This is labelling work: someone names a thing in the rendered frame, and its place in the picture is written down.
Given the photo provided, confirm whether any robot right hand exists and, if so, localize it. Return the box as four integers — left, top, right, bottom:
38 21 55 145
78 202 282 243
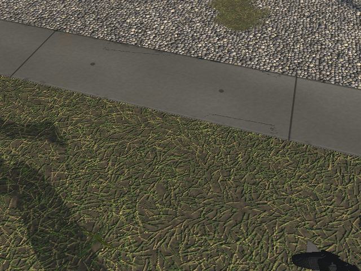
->
292 250 361 271

